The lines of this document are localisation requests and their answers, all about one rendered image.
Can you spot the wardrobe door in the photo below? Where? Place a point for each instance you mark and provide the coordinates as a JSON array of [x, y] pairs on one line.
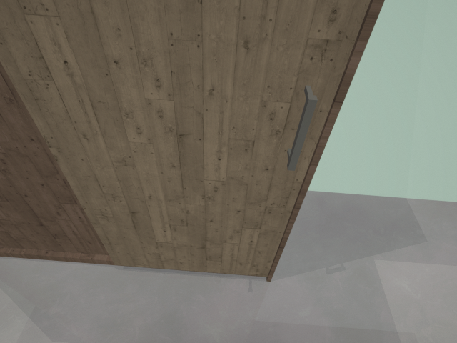
[[171, 119], [38, 208]]

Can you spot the handle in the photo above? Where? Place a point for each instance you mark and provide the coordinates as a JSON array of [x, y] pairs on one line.
[[308, 110]]

